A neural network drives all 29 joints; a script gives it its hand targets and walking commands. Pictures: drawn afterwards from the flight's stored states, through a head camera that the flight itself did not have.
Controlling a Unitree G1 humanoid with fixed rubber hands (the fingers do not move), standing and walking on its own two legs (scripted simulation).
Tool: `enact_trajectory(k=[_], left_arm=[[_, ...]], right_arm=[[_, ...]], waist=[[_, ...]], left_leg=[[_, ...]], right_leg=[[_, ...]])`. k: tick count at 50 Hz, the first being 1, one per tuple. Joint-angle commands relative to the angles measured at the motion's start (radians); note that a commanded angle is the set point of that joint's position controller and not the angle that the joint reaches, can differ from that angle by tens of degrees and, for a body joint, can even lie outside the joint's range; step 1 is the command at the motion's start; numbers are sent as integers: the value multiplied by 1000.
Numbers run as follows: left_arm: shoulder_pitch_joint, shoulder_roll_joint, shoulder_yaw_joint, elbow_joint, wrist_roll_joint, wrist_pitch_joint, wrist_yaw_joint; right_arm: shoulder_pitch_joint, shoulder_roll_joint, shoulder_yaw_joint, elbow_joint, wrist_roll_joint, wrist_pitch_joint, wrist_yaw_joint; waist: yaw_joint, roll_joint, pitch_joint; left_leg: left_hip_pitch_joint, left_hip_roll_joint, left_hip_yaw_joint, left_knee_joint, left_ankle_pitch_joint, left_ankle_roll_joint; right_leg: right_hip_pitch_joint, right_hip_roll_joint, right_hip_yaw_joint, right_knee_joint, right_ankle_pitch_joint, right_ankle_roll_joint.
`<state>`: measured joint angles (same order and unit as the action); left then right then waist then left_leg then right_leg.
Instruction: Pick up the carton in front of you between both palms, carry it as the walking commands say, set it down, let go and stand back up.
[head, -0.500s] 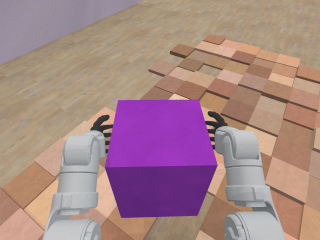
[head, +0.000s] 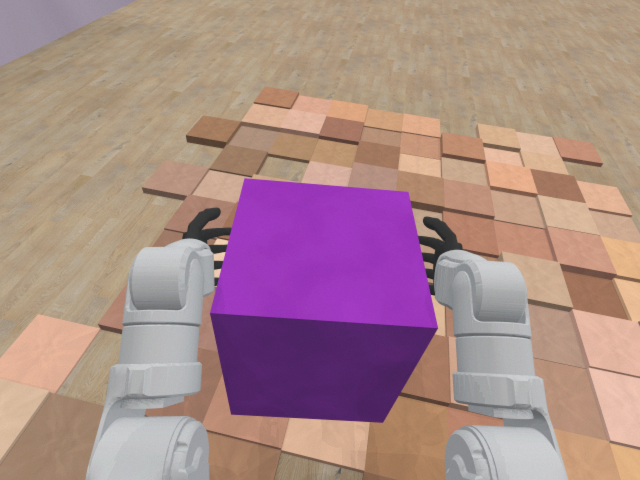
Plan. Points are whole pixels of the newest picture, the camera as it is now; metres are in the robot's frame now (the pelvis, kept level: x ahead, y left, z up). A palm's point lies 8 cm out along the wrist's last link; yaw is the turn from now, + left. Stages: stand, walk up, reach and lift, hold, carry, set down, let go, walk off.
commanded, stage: carry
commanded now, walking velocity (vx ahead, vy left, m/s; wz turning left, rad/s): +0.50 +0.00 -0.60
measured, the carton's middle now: (317, 306) +0.35 +0.00 +0.05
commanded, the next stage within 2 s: none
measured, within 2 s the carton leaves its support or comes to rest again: neither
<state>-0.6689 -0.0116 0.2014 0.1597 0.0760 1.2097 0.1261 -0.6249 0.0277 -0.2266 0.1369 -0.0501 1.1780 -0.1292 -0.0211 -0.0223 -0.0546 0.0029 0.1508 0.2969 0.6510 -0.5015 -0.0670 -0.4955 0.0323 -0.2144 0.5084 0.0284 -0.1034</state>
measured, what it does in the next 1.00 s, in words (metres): climbs, turning right: left foot 0.04 m higher, then right foot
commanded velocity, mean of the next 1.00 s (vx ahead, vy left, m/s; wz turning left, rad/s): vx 0.50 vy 0.00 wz -0.41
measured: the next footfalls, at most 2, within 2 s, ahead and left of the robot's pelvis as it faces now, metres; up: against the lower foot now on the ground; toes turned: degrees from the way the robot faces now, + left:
left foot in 0.48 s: +0.57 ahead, +0.03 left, +0.04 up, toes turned -16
right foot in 0.88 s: +0.59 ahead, -0.27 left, +0.04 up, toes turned -42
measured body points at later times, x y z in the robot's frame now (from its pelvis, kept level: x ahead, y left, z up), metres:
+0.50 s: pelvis +0.33 -0.02 -0.01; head +0.35 -0.03 +0.44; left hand +0.73 +0.02 +0.11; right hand +0.64 -0.27 +0.10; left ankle +0.53 +0.04 -0.69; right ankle +0.14 -0.04 -0.71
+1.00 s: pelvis +0.59 -0.16 +0.05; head +0.58 -0.16 +0.50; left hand +0.93 -0.23 +0.17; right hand +0.75 -0.48 +0.17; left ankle +0.56 +0.00 -0.63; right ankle +0.56 -0.24 -0.69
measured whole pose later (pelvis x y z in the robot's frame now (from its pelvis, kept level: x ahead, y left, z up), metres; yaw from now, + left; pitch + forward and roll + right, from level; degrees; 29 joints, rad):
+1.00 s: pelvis +0.59 -0.16 +0.05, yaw -34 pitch +4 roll -1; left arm -0.44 -0.14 0.19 -0.16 0.13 1.25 0.11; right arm -0.43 0.08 -0.22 -0.20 -0.07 1.28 -0.11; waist -0.02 0.03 -0.12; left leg -0.35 0.14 0.12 0.97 -0.48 -0.06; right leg -0.32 0.01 -0.17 0.45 -0.24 -0.08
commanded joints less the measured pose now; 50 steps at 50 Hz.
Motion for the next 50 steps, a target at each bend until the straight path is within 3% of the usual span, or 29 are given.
enact_trajectory(k=[1,2,3,4,5,6,8,12,16,18,21,23,24,25,26,27,29,30,32,34,36,39,42,44,45,46,47,49,50], left_arm=[[-646,-1084,-590,-67,-385,-29,-223],[-600,-1043,-572,-11,-384,-30,-228],[-600,-1037,-570,-16,-389,-38,-238],[-654,-1082,-595,-58,-424,-43,-249],[-721,-1127,-627,-112,-462,-50,-258],[-789,-1159,-657,-162,-498,-56,-263],[-830,-1187,-682,-214,-540,-61,-264],[-764,-1157,-677,-237,-543,-61,-259],[-701,-1089,-671,-232,-521,-51,-256],[-663,-1063,-661,-204,-505,-42,-258],[-619,-1039,-638,-139,-477,-32,-268],[-593,-1043,-626,-82,-463,-33,-275],[-608,-1051,-625,-73,-460,-38,-278],[-625,-1061,-623,-81,-448,-42,-281],[-640,-1095,-616,-93,-443,-38,-285],[-646,-1067,-608,-90,-436,-37,-285],[-692,-1122,-629,-148,-462,-48,-285],[-700,-1136,-633,-157,-462,-48,-279],[-678,-1134,-653,-194,-458,-51,-259],[-616,-1116,-657,-209,-437,-47,-242],[-556,-1099,-656,-216,-410,-37,-235],[-499,-1078,-661,-238,-395,-17,-235],[-457,-1054,-667,-271,-393,12,-248],[-417,-1039,-666,-299,-397,35,-258],[-385,-1031,-661,-301,-391,47,-262],[-349,-1008,-648,-283,-358,46,-260],[-281,-998,-632,-306,-343,49,-255],[-282,-1003,-641,-438,-328,65,-245],[-300,-1006,-653,-507,-326,67,-241]], right_arm=[[-729,1063,636,-76,402,-15,271],[-676,1073,620,-12,395,0,269],[-650,1062,615,3,380,-3,259],[-682,1072,613,-36,375,-12,250],[-726,1079,616,-80,382,-18,243],[-763,1090,624,-118,388,-23,234],[-759,1101,635,-163,389,-28,215],[-691,1084,662,-195,375,-36,189],[-696,1039,699,-230,372,-29,180],[-677,1022,705,-209,365,-20,179],[-645,1017,702,-144,352,-10,187],[-630,1028,699,-105,353,-10,197],[-629,1037,695,-97,357,-15,204],[-627,1046,687,-92,364,-25,214],[-642,1025,674,-95,351,-42,217],[-609,1072,681,-70,372,-45,219],[-698,1108,693,-185,397,-59,223],[-738,1126,706,-217,412,-59,224],[-734,1145,723,-234,434,-52,228],[-672,1136,729,-218,439,-38,235],[-620,1119,731,-222,429,-24,241],[-564,1080,723,-248,408,2,246],[-484,1041,720,-267,374,31,251],[-449,1023,725,-304,363,53,251],[-437,1006,726,-325,361,66,252],[-478,1008,735,-374,383,91,258],[-470,1007,737,-390,392,106,266],[-411,1037,742,-417,400,118,280],[-394,1042,743,-448,404,120,285]], waist=[[105,25,-351],[60,-153,-427],[99,-189,-574],[79,-114,-521],[65,-29,-473],[57,-3,-452],[49,43,-454],[72,2,-458],[100,-39,-415],[105,-49,-395],[104,-98,-359],[22,-150,-403],[-61,-113,-492],[-84,-23,-531],[-47,386,-655],[-31,275,-710],[-6,77,-519],[4,102,-474],[11,131,-428],[6,153,-418],[7,163,-413],[5,187,-385],[-5,201,-326],[7,137,-353],[16,80,-383],[48,-134,-435],[67,-272,-411],[60,-47,-386],[49,10,-361]], left_leg=[[-373,-22,-96,527,126,17],[-609,-110,-168,792,-144,4],[-744,-160,-283,962,-109,15],[-827,-94,-332,940,-31,38],[-839,-69,-337,898,3,46],[-837,-52,-339,882,17,48],[-803,-19,-337,827,38,33],[-962,-16,-300,760,47,6],[-1065,-45,-248,659,161,17],[-1047,-70,-234,537,209,32],[-799,-148,-168,163,340,56],[-405,-240,-109,-17,387,66],[-103,-212,-99,-117,526,68],[175,-104,-229,-166,639,96],[444,329,-849,-186,932,335],[347,260,-899,-219,716,313],[110,239,-754,-291,459,295],[78,222,-688,-313,381,260],[24,162,-485,-334,331,196],[15,169,-376,-361,361,193],[-25,178,-288,-385,417,188],[-21,165,-167,-362,446,124],[56,159,-114,-328,465,81],[-19,109,-37,-162,482,43],[-161,79,-28,-35,452,28],[-444,13,-30,204,373,-22],[-724,-70,-87,403,-16,-37],[-823,-33,-238,451,-37,22],[-787,-9,-267,402,8,44]], right_leg=[[720,-72,159,-44,207,-29],[918,-286,509,104,722,-155],[990,-350,734,-18,390,-314],[918,-330,712,-97,130,-287],[811,-308,674,-110,67,-245],[733,-297,641,-103,124,-230],[615,-266,580,-122,73,-206],[666,-211,519,-59,228,-202],[703,-159,505,-33,422,-181],[712,-136,493,-19,496,-165],[616,-83,414,-25,619,-115],[462,-85,364,104,853,-61],[350,-76,300,311,783,-15],[130,-27,295,505,425,19],[-216,143,244,903,-469,118],[-112,37,327,937,-457,63],[-133,-42,287,868,-408,64],[-164,-88,323,807,-377,65],[-135,-97,275,602,-357,78],[-101,-79,215,404,-429,91],[-2,-69,161,223,-338,90],[60,-47,101,75,-139,80],[68,-37,72,-71,-98,70],[288,7,-3,-168,-167,47],[494,-40,69,-139,-195,25],[763,-217,365,-80,-96,-96],[877,-332,602,-180,-44,-164],[860,-382,543,-181,56,-137],[787,-386,488,-209,35,-102]])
